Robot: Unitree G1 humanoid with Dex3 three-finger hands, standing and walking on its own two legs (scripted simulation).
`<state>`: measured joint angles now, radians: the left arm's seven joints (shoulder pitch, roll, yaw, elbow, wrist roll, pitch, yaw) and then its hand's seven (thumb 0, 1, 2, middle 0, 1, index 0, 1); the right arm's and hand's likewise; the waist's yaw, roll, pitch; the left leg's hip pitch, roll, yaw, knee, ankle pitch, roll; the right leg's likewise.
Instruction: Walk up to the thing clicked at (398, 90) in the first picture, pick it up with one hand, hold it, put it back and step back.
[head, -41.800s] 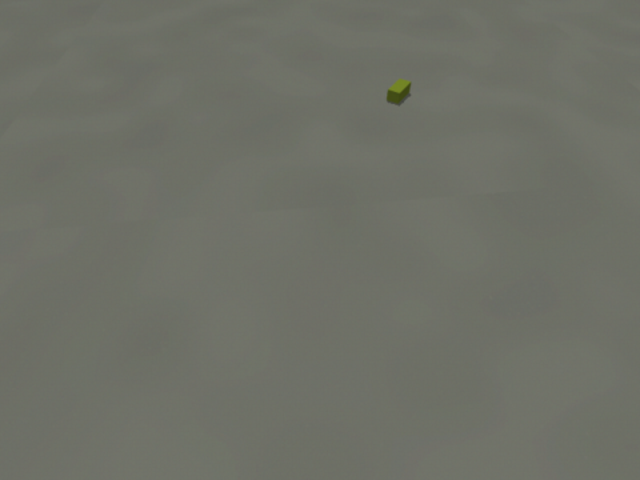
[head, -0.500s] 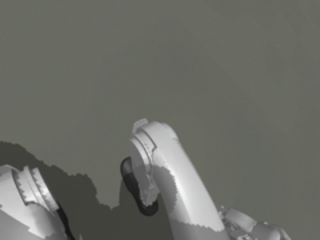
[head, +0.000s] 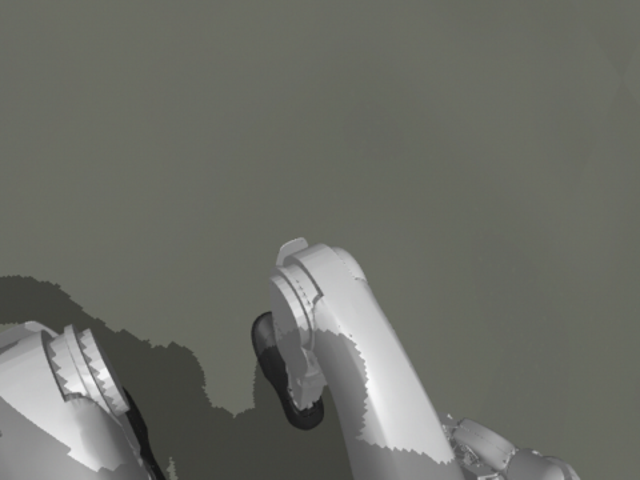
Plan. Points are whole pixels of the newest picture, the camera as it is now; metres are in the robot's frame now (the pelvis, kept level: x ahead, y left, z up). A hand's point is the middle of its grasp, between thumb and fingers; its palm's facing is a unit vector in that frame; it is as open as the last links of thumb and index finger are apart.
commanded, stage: go down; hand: left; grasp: from above
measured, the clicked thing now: out of the picture +0.39 +0.37 -0.28
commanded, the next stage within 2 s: none
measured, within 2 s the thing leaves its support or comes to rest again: neither
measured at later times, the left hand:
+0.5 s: hand out of the picture +0.36 +0.41 -0.02, palm faces +0.22 -0.41 -0.88, open 12.5 cm
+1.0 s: hand out of the picture +0.35 +0.43 +0.07, palm faces +0.15 -0.41 -0.90, open 12.5 cm
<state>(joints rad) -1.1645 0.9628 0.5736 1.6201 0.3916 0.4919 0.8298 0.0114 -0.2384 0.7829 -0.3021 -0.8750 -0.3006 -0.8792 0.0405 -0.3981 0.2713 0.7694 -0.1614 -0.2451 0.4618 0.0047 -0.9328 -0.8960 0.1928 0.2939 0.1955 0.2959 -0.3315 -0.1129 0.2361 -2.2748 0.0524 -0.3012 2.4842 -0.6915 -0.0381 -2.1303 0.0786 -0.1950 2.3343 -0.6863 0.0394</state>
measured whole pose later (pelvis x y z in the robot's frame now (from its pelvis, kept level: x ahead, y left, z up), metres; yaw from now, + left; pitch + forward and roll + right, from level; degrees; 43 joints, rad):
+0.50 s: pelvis +0.00 -0.01 +0.06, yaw +7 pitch +32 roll -6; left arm -1.12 0.73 0.40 1.48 0.45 0.67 0.62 0.00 -0.22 0.80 -0.25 -0.87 -0.25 -0.87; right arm 0.13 -0.33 0.04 0.88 -0.06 -0.21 0.34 0.01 -0.91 -0.89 0.19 0.29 0.20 0.30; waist -0.17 0.03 -0.13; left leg -2.16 0.08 -0.14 2.25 -0.65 -0.03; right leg -2.09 0.05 -0.08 2.20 -0.67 0.01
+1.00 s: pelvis +0.00 -0.01 +0.13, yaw +9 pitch +33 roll -4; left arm -1.13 0.74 0.40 1.46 0.55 0.72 0.53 0.00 -0.23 0.79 -0.28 -0.83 -0.27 -0.83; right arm 0.16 -0.27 0.00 0.90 -0.02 -0.23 0.21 0.01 -0.91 -0.89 0.19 0.29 0.20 0.30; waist -0.17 0.02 -0.15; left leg -1.95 0.08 -0.09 1.99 -0.63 -0.04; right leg -1.89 0.05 -0.05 1.96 -0.65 0.00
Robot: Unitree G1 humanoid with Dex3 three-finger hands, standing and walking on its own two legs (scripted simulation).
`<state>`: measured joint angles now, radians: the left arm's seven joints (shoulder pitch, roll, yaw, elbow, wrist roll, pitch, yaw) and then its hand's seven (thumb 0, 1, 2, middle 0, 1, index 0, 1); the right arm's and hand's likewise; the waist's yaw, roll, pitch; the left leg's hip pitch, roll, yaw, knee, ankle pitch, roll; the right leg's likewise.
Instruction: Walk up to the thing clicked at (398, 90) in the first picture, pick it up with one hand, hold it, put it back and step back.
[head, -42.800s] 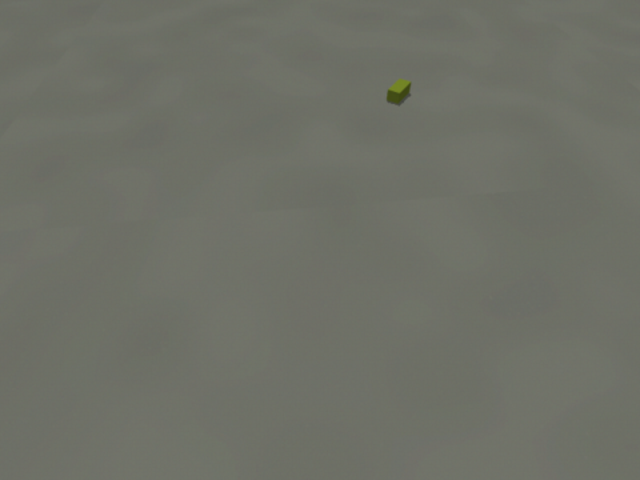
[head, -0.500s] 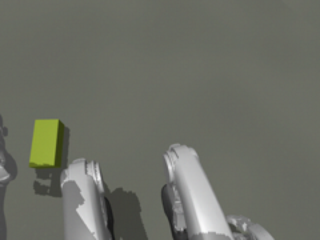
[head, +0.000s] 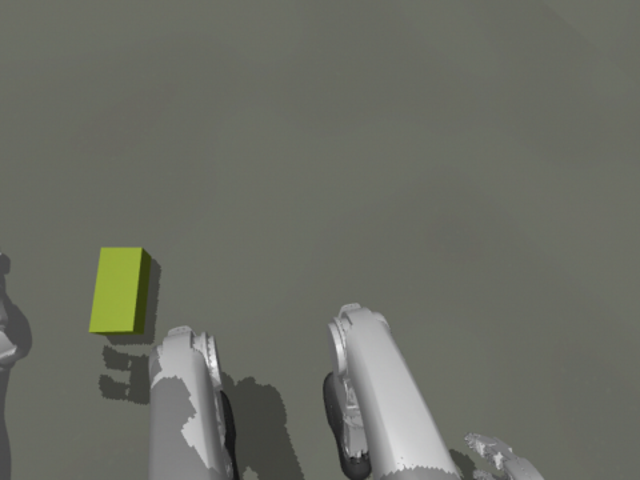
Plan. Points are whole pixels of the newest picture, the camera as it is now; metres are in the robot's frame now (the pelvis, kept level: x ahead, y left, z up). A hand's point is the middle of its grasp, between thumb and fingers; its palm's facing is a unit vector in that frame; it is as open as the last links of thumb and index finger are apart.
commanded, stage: go down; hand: left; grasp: from above
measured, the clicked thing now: (122, 291) +0.44 +0.32 -0.42
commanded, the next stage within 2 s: approach in 1.46 s
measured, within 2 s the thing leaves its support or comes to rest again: neither
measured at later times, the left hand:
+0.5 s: hand out of the picture +0.39 +0.39 -0.02, palm faces +0.05 -0.43 -0.90, open 12.1 cm
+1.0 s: hand out of the picture +0.39 +0.38 +0.00, palm faces +0.05 -0.43 -0.90, open 12.2 cm
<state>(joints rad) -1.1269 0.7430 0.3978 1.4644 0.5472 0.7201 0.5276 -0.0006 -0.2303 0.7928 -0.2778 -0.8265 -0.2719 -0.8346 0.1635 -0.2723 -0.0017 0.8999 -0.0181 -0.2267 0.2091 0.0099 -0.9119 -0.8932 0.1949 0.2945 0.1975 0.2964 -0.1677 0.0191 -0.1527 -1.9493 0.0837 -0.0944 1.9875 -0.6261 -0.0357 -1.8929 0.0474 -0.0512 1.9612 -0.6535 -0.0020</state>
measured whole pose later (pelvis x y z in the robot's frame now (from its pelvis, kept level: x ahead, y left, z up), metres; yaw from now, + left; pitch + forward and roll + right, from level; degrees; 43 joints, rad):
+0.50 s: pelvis +0.02 +0.01 +0.07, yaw +1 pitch +32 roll -5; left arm -1.02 0.66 0.39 1.43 0.51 0.71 0.58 0.00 -0.16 0.75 -0.35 -0.74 -0.33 -0.76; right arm 0.15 -0.27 0.00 0.88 -0.03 -0.22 0.16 0.01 -0.91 -0.89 0.20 0.29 0.20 0.30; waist -0.15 0.01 -0.17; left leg -1.74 0.08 -0.08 1.79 -0.62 -0.03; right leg -1.67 0.04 -0.05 1.74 -0.64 0.00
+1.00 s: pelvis +0.02 +0.01 +0.09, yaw +1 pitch +32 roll -4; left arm -0.99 0.63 0.38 1.45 0.49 0.69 0.59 0.00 -0.18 0.76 -0.34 -0.74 -0.33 -0.76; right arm 0.16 -0.26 0.01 0.88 -0.04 -0.20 0.16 0.01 -0.91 -0.89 0.20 0.29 0.20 0.30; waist -0.14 0.03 -0.19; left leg -1.66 0.09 -0.07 1.70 -0.61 -0.02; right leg -1.60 0.04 -0.04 1.66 -0.62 0.01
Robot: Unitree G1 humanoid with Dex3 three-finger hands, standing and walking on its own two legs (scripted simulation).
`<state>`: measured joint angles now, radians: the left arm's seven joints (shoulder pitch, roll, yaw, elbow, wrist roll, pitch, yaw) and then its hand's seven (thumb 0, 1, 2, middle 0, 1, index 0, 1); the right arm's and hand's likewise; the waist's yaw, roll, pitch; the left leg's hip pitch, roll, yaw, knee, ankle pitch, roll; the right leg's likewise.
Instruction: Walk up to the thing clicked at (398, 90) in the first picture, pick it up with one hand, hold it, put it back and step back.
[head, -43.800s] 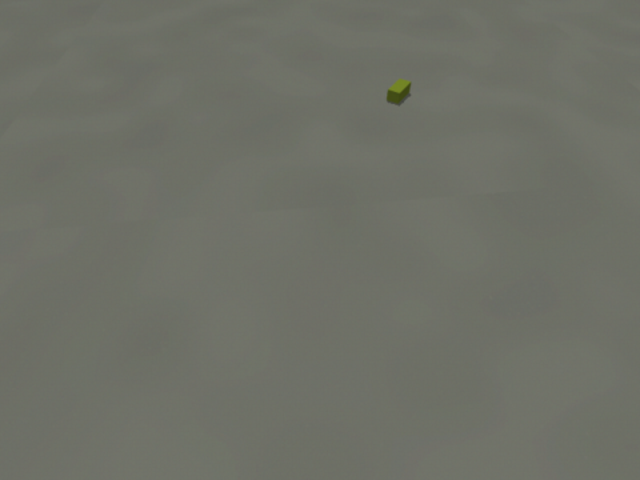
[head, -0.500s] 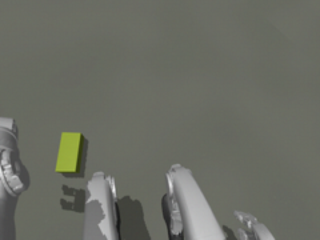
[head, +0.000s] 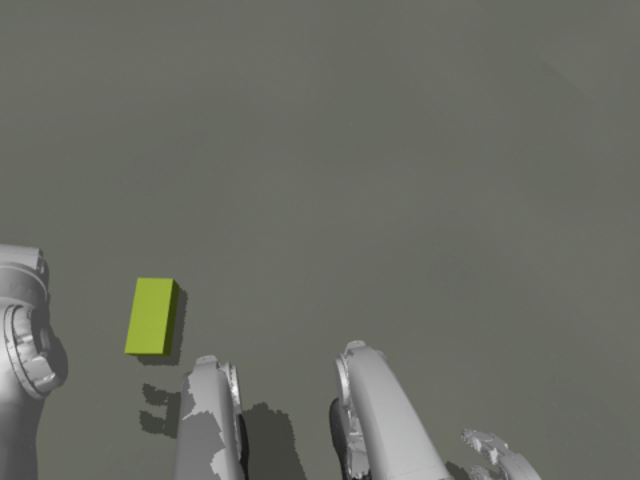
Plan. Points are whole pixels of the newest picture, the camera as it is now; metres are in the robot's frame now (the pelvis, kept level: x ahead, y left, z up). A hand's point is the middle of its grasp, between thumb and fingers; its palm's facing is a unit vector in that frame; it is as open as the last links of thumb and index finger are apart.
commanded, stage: go down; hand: left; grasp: from above
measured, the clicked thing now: (154, 317) +0.42 +0.30 -0.51
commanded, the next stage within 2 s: approach in 0.46 s
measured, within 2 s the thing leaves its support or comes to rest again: neither
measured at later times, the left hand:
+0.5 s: hand out of the picture +0.38 +0.36 -0.06, palm faces +0.04 -0.44 -0.90, open 12.4 cm
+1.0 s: hand (89, 303) +0.39 +0.32 -0.22, palm faces +0.02 -0.45 -0.89, open 14.1 cm
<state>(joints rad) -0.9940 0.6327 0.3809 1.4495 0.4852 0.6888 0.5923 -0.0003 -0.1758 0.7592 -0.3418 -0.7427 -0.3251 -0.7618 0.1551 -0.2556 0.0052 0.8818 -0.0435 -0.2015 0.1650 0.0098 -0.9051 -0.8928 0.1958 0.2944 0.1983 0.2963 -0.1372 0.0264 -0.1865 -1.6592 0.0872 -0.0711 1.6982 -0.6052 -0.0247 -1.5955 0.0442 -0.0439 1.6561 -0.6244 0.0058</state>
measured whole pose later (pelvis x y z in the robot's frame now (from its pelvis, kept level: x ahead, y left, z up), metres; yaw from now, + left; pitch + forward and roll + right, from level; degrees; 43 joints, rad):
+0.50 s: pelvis +0.01 +0.00 +0.03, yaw +0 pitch +31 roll -5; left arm -0.99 0.60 0.36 1.46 0.47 0.68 0.60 0.00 -0.21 0.77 -0.32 -0.75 -0.31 -0.77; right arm 0.17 -0.27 0.00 0.89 -0.04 -0.20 0.16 0.01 -0.91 -0.89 0.20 0.29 0.20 0.30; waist -0.13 0.03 -0.19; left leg -1.56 0.09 -0.07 1.60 -0.59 -0.03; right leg -1.50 0.05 -0.05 1.55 -0.61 0.00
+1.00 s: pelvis -0.01 +0.00 -0.07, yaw -2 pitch +36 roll -5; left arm -1.14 0.62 0.44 1.66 0.47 0.54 0.79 0.00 -0.55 1.03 -0.14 -0.97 -0.08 -1.03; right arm 0.13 -0.29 0.01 0.87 -0.13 -0.20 0.24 0.01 -0.92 -0.90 0.19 0.30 0.20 0.30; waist -0.20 0.00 -0.14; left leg -1.94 0.08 -0.09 1.94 -0.64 -0.02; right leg -1.88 0.05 -0.05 1.90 -0.66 0.01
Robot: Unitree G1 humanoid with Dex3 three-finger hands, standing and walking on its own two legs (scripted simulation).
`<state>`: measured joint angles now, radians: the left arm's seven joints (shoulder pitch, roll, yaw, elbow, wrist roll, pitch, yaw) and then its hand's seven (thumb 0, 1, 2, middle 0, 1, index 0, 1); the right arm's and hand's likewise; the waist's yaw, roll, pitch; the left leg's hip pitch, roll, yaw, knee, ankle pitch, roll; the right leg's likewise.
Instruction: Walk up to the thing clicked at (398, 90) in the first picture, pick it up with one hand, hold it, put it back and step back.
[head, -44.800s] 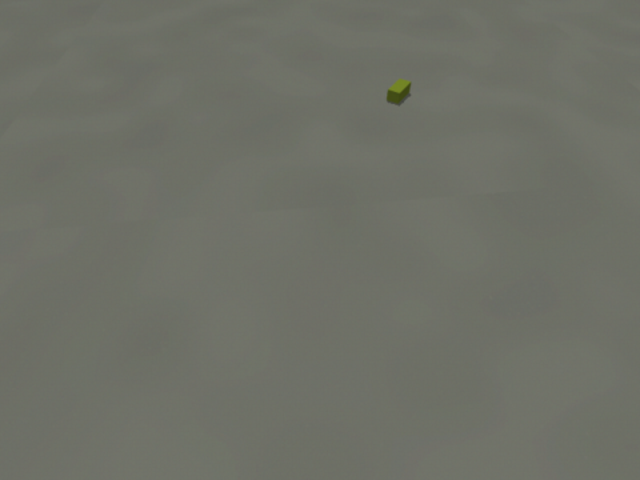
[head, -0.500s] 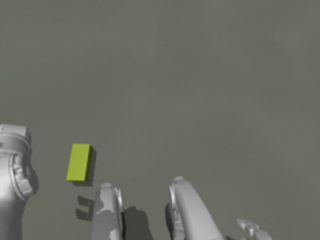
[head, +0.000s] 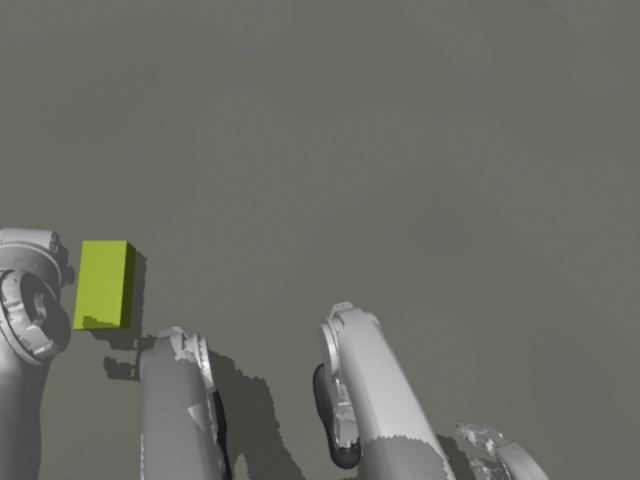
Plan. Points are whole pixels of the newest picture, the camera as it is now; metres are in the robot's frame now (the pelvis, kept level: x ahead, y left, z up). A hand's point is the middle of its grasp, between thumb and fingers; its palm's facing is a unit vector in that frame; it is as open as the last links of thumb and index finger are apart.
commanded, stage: approach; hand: left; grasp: from above
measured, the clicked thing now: (107, 285) +0.43 +0.31 -0.44
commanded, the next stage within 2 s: rest palm in 1.20 s
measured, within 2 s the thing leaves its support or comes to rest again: neither
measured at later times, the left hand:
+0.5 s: hand (112, 260) +0.44 +0.27 -0.31, palm faces -0.01 -0.48 -0.88, open 14.1 cm
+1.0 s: hand (71, 255) +0.46 +0.33 -0.31, palm faces +0.12 -0.41 -0.90, open 13.8 cm
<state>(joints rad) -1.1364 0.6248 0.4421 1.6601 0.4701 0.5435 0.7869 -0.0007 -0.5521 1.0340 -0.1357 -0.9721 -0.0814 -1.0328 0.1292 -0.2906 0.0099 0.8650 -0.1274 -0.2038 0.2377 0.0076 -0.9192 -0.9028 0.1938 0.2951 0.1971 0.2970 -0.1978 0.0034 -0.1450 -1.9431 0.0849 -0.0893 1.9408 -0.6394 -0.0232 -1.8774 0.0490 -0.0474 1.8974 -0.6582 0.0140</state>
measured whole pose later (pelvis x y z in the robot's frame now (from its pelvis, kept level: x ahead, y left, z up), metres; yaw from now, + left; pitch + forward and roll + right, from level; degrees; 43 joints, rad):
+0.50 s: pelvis -0.02 +0.00 -0.13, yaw -4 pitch +32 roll -7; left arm -1.34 0.82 0.48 1.81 0.48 0.51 0.85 0.00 -0.58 1.05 -0.09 -1.07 -0.06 -1.11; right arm 0.10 -0.35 0.12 0.88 -0.17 -0.20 0.39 0.01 -0.94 -0.90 0.19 0.29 0.20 0.30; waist -0.35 -0.02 0.09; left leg -2.30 0.07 -0.18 2.37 -0.64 -0.04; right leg -2.22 0.07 -0.10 2.30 -0.65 0.02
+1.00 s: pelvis -0.01 +0.01 -0.15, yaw -7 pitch +30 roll -12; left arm -1.24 0.90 0.52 1.62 0.46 0.53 0.81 0.00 -0.50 1.01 -0.12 -1.06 -0.10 -1.08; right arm 0.06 -0.40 0.17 0.81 -0.12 -0.17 0.48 0.00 -0.95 -0.91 0.19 0.29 0.19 0.30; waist -0.30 0.01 0.14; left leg -2.32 0.06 -0.24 2.46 -0.69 -0.02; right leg -2.20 0.07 -0.15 2.34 -0.69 0.05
